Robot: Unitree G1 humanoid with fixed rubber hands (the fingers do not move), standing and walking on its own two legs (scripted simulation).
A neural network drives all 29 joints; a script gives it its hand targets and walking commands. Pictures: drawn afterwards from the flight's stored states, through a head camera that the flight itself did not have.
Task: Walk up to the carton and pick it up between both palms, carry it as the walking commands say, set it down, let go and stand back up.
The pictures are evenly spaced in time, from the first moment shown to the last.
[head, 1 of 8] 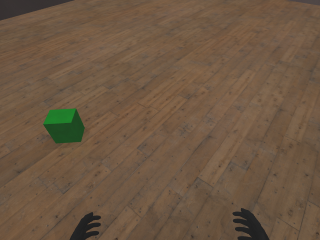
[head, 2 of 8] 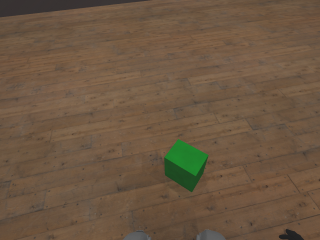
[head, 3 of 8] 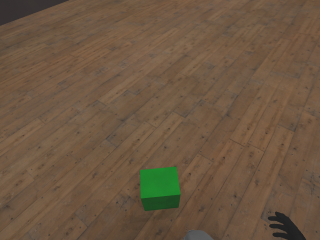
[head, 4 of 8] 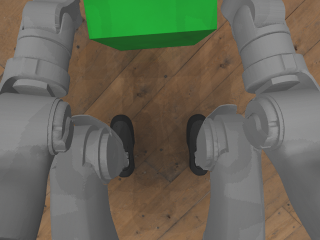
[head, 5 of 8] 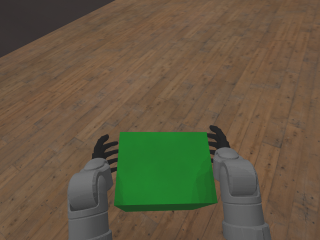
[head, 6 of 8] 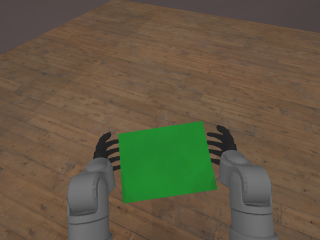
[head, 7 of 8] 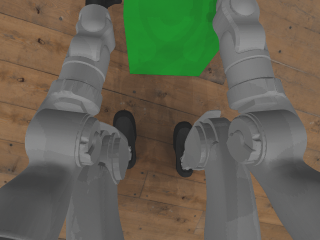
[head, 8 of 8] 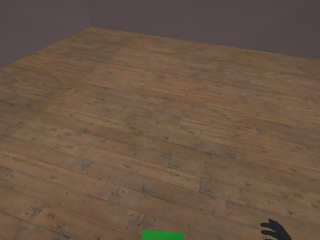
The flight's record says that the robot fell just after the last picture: no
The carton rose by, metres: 0.66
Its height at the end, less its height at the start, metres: +0.00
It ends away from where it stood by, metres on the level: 2.53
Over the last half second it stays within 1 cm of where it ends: yes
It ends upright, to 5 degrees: yes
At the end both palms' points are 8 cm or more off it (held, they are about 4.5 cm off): yes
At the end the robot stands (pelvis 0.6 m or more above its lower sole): yes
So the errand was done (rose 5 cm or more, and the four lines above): yes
